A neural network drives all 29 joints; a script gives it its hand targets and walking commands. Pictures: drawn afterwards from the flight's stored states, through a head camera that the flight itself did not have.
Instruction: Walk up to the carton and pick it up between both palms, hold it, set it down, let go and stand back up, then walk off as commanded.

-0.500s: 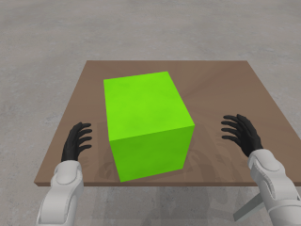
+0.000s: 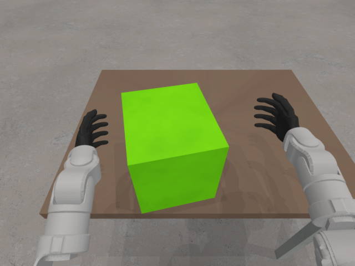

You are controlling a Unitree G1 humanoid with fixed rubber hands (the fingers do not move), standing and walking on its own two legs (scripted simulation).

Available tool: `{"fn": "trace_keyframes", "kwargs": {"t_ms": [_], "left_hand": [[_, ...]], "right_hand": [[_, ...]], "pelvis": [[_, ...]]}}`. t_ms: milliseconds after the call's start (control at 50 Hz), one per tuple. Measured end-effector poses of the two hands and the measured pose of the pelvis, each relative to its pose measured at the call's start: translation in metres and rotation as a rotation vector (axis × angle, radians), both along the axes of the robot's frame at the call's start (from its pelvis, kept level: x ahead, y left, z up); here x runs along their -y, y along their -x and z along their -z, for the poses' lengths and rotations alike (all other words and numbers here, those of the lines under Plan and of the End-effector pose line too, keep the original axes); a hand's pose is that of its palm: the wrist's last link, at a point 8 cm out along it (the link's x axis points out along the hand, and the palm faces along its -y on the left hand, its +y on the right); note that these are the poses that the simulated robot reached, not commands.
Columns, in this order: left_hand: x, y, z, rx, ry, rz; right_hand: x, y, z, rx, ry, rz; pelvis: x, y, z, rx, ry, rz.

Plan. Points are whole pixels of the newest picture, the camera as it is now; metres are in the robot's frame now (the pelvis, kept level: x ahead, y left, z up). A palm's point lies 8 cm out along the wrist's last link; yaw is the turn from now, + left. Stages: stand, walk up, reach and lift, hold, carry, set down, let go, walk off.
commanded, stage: reach and lift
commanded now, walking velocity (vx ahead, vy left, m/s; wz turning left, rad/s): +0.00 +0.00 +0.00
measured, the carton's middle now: (169, 147) +0.42 +0.03 +0.00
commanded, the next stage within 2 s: none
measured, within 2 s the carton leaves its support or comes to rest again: neither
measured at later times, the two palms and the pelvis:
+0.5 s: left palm (90, 117) +0.40 +0.20 +0.14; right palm (266, 98) +0.44 -0.20 +0.16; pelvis +0.00 +0.00 +0.00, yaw +0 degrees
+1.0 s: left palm (93, 139) +0.40 +0.22 +0.07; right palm (252, 116) +0.45 -0.18 +0.10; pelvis +0.00 +0.01 +0.00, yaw +0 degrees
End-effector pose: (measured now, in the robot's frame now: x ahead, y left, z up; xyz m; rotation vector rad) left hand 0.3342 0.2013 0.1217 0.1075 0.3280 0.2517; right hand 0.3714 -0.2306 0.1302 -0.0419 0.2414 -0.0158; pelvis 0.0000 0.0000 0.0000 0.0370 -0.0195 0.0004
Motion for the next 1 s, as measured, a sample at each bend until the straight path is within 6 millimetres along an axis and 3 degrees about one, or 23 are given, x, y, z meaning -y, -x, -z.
{"fn": "trace_keyframes", "kwargs": {"t_ms": [380, 640, 820, 920, 1000], "left_hand": [[0.002, -0.053, -0.02, 0.014, 0.011, 0.007], [-0.003, -0.073, -0.02, 0.018, 0.009, -0.009], [-0.011, -0.073, 0.013, -0.017, 0.013, -0.028], [-0.014, -0.073, 0.03, 0.027, 0.013, -0.025], [-0.018, -0.067, 0.055, 0.01, 0.016, -0.03]], "right_hand": [[-0.023, -0.053, -0.02, -0.012, -0.005, -0.025], [-0.036, -0.083, -0.032, -0.003, -0.007, -0.036], [-0.032, -0.08, 0.0, -0.079, 0.017, -0.01], [-0.04, -0.078, 0.014, -0.046, 0.011, -0.017], [-0.047, -0.074, 0.032, -0.059, 0.001, -0.014]], "pelvis": [[-0.004, -0.001, 0.001, -0.082, 0.006, -0.002], [-0.005, -0.006, 0.001, -0.137, 0.007, -0.004], [-0.006, -0.005, 0.002, -0.148, 0.009, -0.003], [-0.007, 0.0, 0.003, -0.182, 0.018, 0.001], [-0.009, 0.001, 0.005, -0.219, 0.024, 0.003]]}}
